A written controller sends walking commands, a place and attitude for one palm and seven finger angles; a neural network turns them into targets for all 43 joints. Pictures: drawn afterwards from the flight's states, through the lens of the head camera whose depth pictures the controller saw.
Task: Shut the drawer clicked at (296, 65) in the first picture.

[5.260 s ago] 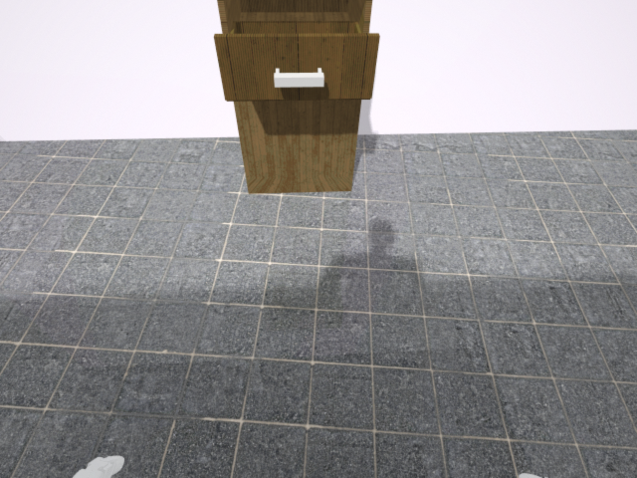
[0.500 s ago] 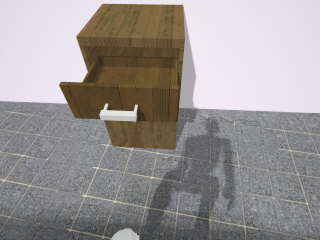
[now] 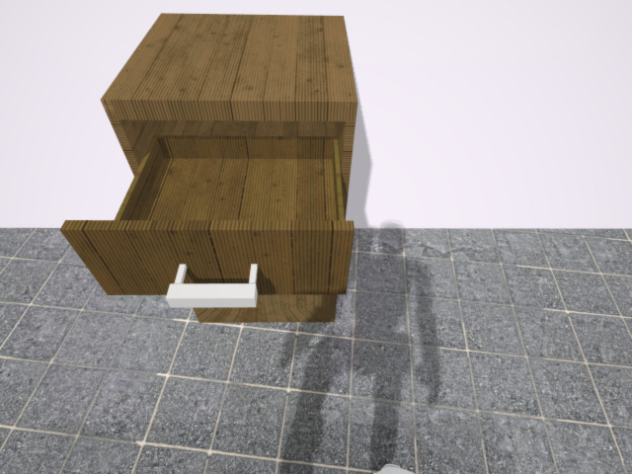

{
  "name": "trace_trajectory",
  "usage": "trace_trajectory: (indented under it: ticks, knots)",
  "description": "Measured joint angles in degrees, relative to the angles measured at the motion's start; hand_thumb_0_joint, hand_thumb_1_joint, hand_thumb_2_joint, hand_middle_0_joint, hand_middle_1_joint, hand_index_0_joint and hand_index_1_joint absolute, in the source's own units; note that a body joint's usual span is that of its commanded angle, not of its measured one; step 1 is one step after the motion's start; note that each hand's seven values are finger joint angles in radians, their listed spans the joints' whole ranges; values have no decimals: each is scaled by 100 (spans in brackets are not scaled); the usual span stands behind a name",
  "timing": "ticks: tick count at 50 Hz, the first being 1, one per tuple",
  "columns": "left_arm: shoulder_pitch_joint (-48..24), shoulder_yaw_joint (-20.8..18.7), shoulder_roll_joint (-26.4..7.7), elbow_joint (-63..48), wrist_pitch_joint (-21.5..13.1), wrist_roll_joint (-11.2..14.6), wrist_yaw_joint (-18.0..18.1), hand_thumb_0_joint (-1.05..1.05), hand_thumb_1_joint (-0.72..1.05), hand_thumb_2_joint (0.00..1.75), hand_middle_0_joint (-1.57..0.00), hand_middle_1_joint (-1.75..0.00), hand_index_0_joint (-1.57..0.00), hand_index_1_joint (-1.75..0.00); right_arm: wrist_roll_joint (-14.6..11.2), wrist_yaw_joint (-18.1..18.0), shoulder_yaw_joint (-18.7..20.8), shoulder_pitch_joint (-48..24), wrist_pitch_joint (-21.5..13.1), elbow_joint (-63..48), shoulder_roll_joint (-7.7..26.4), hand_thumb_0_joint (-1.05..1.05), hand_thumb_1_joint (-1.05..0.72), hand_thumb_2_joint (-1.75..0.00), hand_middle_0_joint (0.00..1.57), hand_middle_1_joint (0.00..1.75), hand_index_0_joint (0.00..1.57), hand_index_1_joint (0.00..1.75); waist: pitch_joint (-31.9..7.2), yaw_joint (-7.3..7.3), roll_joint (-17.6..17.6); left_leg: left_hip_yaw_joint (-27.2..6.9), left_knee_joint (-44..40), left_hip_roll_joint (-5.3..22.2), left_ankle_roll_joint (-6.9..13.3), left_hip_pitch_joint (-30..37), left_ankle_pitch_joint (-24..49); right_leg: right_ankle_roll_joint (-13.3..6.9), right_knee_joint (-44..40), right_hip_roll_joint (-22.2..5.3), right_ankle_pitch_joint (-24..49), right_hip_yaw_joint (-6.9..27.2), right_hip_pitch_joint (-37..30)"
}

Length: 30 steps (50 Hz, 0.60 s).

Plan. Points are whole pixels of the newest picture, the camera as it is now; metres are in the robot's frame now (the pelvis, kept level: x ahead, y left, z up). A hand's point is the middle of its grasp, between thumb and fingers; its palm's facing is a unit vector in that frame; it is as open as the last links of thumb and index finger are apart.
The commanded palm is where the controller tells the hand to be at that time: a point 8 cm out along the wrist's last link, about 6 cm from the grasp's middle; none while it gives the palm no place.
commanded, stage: take the last steps up to it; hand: left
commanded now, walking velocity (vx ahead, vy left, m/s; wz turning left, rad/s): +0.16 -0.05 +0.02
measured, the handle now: (215, 282) +0.40 +0.19 -0.04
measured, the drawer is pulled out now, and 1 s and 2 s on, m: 0.29 0.29 0.29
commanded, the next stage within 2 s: come to a stop and stand still in 0.02 s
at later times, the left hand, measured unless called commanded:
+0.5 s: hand out of the picture +0.11 +0.18 -0.19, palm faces +0.10 -0.97 -0.20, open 7.3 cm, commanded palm none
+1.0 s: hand out of the picture +0.06 +0.15 -0.18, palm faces +0.03 -0.97 -0.24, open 7.4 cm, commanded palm none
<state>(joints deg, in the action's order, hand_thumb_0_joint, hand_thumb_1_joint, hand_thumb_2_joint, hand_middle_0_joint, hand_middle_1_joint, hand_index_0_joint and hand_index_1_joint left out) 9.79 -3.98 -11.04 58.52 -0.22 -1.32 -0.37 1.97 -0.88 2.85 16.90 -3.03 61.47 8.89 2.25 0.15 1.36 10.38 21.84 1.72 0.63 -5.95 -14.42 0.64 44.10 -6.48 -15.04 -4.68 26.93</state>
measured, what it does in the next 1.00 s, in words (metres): steps on the spot: right foot, then left foot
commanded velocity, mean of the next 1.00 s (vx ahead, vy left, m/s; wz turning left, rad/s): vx -0.05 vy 0.03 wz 0.00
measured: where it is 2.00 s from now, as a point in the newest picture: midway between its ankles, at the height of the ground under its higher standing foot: outside the picture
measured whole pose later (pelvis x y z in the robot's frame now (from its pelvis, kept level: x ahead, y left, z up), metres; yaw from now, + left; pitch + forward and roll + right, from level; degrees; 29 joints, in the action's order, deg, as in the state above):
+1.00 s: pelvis +0.05 -0.03 -0.01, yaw +1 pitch -1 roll +0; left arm 18.5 0.4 -8.4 58.4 0.1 -1.0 2.3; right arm 1.4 -0.1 1.3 15.3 0.7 57.1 11.8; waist 1.9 0.7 -2.5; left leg 4.2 32.4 1.8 0.3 -18.7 -13.0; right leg -0.8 33.0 -0.8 -21.8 -3.1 10.6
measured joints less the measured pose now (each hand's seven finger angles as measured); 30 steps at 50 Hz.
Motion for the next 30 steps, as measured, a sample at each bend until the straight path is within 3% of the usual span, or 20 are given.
trace_trajectory:
  ticks: [4, 5, 8, 11, 17, 22, 23, 26, 30]
  knots:
    - [-176, 37, 13, -107, -78, -11, -27, 1, 92, 90, -19, -30, -19, -29, 2, 26, 4, 268, 116, 164, -10, 0, -91, -90, 20, 29, 20, 30, 40, 130, -102, -42, 495, 130, -194, 72, -484, -35, -1061, 140, 286, -131, -584]
    - [-186, 47, 17, -118, -141, -19, -22, 1, 92, 90, -19, -30, -20, -30, -16, 34, 0, 337, 136, 200, -10, 0, -91, -90, 20, 29, 20, 30, 37, 128, -121, -59, 823, 179, -193, -18, -703, -110, -1197, 172, 512, -140, -677]
    - [-197, 116, 170, -68, -243, 21, 14, 1, 92, 90, -19, -30, -20, -30, -64, 35, -11, 284, 291, 311, 63, 1, -91, -90, 20, 29, 20, 30, 140, 151, -355, -467, 2565, 256, -76, -695, -1556, -306, -946, 335, 216, -312, -756]
    - [-84, 164, 306, 23, -195, 50, 129, 0, 92, 90, -20, -30, -20, -30, -96, -19, -33, 129, 346, 305, 87, 1, -91, -90, 20, 29, 20, 30, 168, 103, -365, -619, 3309, 185, -121, -1239, -1397, -316, -1347, 409, 257, -349, -1048]
    - [4, 150, 217, 125, 26, 30, 240, 0, 94, 90, -20, -30, -20, -30, -146, -63, -47, -254, 442, 55, 37, 1, -91, -90, 19, 29, 20, 30, 186, -20, -274, -665, 2252, 111, -273, -1434, -946, -323, -1669, 435, 349, -346, -1213]
    - [78, 101, 167, 134, 161, 40, 246, 0, 93, 90, -20, -30, -20, -30, -125, -64, 0, -555, 481, -122, 90, 1, -92, -90, 19, 29, 20, 30, 269, -108, -196, -621, 1261, 51, -270, -1093, -303, -203, -1377, 400, 196, -337, -1116]
    - [93, 90, 146, 138, 190, 47, 244, 0, 93, 90, -20, -30, -20, -30, -117, -61, 8, -586, 455, -150, 96, 1, -92, -90, 19, 29, 20, 30, 278, -109, -163, -600, 1041, 45, -171, -1011, 69, -163, -1252, 379, 133, -339, -1068]
    - [111, 71, 51, 162, 304, 68, 256, 1, 92, 90, -20, -30, -20, -30, -72, -63, -33, -657, 408, -218, 26, 1, -92, -90, 19, 29, 20, 30, 301, -181, 66, -491, 978, -83, 116, -961, 47, -66, -749, 307, -519, -118, -905]
    - [164, 78, 9, 202, 326, 49, 242, 1, 92, 90, -20, -30, -20, -30, -54, -110, -103, -764, 387, -252, -42, 1, -91, -90, 20, 29, 20, 30, 242, -210, 112, -490, 579, -157, 206, -899, 221, -59, 423, 428, -1059, 289, -672]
